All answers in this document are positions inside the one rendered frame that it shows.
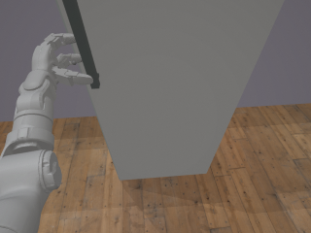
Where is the left robot hand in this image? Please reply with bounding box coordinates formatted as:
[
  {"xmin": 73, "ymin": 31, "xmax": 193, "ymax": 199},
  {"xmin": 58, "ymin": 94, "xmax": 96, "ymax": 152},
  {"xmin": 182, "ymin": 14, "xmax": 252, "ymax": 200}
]
[{"xmin": 31, "ymin": 33, "xmax": 93, "ymax": 86}]

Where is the fridge door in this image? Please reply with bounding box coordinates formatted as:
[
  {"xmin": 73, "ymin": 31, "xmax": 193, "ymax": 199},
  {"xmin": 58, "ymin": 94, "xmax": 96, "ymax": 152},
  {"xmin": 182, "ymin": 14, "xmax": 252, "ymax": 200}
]
[{"xmin": 57, "ymin": 0, "xmax": 285, "ymax": 181}]

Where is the handle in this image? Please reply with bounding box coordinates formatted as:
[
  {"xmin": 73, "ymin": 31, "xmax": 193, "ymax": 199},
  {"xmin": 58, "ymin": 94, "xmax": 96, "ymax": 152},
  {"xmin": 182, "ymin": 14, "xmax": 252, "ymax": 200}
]
[{"xmin": 62, "ymin": 0, "xmax": 100, "ymax": 89}]

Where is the left robot upper arm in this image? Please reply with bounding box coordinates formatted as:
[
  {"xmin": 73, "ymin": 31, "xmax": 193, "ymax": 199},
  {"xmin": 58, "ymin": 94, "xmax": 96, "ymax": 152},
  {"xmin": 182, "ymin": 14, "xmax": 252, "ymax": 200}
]
[{"xmin": 0, "ymin": 150, "xmax": 62, "ymax": 233}]

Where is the left robot forearm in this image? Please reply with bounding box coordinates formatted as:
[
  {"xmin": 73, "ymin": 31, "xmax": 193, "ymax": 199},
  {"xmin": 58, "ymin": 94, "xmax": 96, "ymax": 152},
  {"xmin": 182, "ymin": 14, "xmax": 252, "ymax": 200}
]
[{"xmin": 0, "ymin": 70, "xmax": 57, "ymax": 159}]

